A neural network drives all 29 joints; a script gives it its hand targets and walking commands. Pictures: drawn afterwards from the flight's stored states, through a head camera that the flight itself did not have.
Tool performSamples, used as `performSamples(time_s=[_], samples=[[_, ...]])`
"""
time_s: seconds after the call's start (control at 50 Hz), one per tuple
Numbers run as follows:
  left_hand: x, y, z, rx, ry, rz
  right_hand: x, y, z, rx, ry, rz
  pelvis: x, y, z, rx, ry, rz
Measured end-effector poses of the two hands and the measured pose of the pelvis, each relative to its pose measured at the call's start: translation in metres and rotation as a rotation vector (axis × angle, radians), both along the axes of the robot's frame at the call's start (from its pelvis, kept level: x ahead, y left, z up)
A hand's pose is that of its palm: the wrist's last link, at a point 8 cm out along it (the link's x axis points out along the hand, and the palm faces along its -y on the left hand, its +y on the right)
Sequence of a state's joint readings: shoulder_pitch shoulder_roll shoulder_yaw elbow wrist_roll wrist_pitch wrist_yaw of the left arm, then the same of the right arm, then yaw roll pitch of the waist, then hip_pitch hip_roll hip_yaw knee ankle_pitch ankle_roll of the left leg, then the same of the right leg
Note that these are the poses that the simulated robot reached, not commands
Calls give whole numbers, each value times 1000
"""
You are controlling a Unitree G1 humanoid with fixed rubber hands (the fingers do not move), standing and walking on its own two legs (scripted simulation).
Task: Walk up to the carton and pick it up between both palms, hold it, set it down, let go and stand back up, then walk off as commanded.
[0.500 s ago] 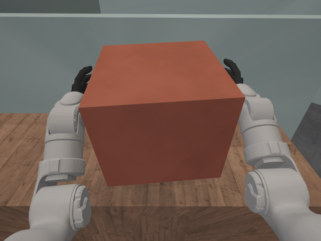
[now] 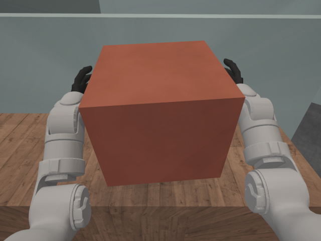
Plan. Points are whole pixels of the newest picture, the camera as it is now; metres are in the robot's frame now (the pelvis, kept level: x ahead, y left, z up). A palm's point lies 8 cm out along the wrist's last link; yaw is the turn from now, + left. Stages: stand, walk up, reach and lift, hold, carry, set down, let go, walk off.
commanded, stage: hold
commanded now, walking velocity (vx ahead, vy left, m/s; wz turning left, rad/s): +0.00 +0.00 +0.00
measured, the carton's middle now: (159, 108) +0.37 +0.02 +0.21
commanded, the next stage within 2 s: set down in 0.58 s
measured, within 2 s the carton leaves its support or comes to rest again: neither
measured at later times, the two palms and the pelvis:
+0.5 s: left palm (80, 97) +0.36 +0.20 +0.25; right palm (233, 90) +0.38 -0.16 +0.26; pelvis +0.00 +0.00 +0.00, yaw +0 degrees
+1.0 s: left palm (68, 92) +0.36 +0.23 +0.26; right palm (222, 86) +0.39 -0.14 +0.26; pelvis +0.00 +0.00 +0.00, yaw +0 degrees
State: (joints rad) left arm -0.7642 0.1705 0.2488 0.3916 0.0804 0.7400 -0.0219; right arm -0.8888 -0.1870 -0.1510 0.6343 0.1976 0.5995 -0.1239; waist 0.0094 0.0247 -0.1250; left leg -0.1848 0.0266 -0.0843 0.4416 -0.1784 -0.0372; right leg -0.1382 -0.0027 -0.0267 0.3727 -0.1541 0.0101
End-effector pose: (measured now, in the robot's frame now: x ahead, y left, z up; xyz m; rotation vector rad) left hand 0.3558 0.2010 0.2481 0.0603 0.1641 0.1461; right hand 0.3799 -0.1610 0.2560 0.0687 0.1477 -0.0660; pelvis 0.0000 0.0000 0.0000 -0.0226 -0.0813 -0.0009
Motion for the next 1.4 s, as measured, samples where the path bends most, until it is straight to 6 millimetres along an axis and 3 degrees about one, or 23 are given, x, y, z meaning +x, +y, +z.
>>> performSamples(time_s=[0.62, 0.92, 1.12, 1.3, 1.4], samples=[[0, 0, 0, 1, -1, 0, 0, 0, 0, -1, -1, 0, 0, 0, 0, 0, 0, 0], [0, 18, 15, -49, -133, 8, 5, 16, 14, 4, -132, 19, 1, 0, 0, 0, 0, 1], [14, 26, 0, -48, -126, 15, 25, 23, -12, -1, -130, 49, 9, -4, 1, 1, -9, 11], [42, 11, -25, 17, -70, 1, 44, 9, -57, -10, -83, 30, 26, -6, 1, 4, -8, 14], [45, 3, -42, 69, -53, -13, 43, 1, -70, -71, -77, 23, 34, -7, 1, 5, -11, 15]])
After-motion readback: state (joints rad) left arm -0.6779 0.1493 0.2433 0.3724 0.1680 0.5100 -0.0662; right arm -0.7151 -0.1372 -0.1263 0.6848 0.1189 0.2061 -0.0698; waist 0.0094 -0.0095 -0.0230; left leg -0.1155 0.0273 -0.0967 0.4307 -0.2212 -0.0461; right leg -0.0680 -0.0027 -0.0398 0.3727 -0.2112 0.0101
